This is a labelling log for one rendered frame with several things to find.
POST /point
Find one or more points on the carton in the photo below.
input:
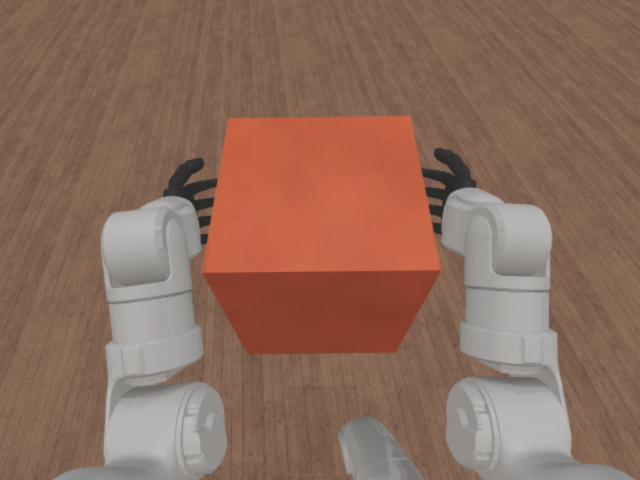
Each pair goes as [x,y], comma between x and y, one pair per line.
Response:
[321,238]

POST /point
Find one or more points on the robot right upper arm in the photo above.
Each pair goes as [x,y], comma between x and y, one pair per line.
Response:
[514,428]

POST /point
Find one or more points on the left robot hand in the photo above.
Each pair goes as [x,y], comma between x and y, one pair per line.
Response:
[175,188]

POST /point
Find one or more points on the left robot forearm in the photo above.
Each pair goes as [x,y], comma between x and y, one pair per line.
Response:
[145,256]

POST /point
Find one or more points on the robot left upper arm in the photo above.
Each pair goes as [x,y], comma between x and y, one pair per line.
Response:
[162,432]

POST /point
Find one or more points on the right robot forearm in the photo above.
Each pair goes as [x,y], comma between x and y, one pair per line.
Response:
[507,270]

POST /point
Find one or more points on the right robot hand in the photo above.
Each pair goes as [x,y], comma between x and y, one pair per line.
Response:
[462,179]

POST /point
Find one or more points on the right robot thigh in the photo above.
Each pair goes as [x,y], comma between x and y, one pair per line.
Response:
[370,452]

